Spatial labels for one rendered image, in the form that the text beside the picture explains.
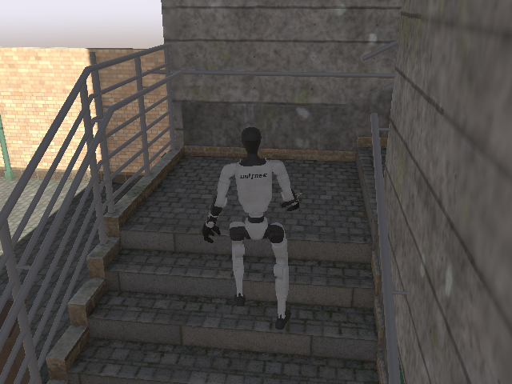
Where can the robot left upper arm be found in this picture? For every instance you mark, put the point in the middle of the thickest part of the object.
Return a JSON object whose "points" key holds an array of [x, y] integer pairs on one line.
{"points": [[224, 183]]}

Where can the left robot thigh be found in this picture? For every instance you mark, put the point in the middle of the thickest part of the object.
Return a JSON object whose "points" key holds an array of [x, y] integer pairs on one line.
{"points": [[237, 234]]}

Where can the left robot hand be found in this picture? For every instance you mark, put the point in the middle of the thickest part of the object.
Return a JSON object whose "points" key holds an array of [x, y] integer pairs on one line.
{"points": [[206, 231]]}

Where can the right robot hand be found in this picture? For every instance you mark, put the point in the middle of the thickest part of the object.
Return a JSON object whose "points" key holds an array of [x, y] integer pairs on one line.
{"points": [[292, 207]]}

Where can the robot right upper arm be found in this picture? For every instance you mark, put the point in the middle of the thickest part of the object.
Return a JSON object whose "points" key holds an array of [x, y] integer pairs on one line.
{"points": [[283, 179]]}

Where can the robot right forearm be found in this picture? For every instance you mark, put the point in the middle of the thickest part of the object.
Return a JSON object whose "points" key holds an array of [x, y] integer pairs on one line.
{"points": [[295, 201]]}

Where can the robot left forearm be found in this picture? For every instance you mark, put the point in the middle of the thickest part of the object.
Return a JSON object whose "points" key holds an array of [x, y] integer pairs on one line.
{"points": [[213, 214]]}

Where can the left robot foot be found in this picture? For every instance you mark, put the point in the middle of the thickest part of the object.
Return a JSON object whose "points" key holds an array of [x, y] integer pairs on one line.
{"points": [[240, 300]]}

